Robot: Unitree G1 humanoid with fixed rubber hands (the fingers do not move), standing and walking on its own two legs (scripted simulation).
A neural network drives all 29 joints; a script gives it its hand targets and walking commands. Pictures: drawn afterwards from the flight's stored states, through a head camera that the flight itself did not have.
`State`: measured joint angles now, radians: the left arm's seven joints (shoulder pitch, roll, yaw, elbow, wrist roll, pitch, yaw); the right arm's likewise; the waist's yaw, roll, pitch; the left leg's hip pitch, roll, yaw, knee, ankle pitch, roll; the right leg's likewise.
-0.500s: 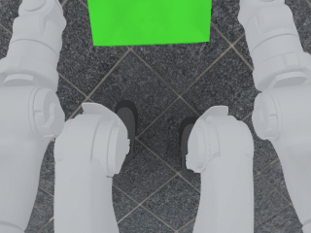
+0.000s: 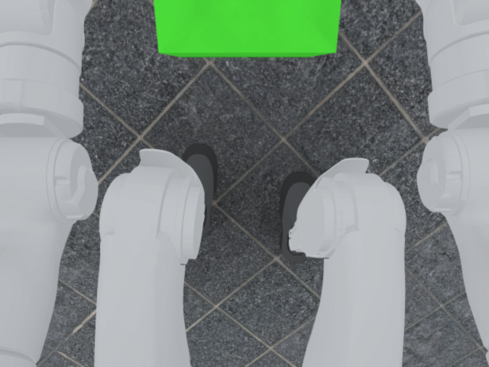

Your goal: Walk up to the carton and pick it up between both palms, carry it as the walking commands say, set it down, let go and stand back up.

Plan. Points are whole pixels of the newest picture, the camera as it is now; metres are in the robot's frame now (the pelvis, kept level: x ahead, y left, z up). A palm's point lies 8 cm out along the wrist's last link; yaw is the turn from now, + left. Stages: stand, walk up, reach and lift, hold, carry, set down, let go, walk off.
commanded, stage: set down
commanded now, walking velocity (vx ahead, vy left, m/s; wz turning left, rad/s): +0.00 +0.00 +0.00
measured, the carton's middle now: out of the picture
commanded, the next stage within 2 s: let go in 1.18 s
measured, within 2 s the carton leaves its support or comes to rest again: neither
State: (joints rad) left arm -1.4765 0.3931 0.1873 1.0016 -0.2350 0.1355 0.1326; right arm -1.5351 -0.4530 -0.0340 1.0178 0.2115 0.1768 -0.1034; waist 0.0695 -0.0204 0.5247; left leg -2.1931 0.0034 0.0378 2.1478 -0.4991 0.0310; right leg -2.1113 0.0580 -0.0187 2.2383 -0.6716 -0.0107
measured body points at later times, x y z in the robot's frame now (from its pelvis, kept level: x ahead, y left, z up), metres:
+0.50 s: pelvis +0.00 +0.00 +0.12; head +0.38 +0.03 +0.34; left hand +0.55 +0.25 -0.03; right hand +0.61 -0.16 -0.03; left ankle +0.14 +0.11 -0.34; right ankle +0.10 -0.11 -0.34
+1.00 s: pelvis +0.01 +0.00 +0.25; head +0.37 +0.02 +0.49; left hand +0.55 +0.25 +0.12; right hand +0.61 -0.17 +0.12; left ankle +0.14 +0.11 -0.34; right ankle +0.09 -0.11 -0.34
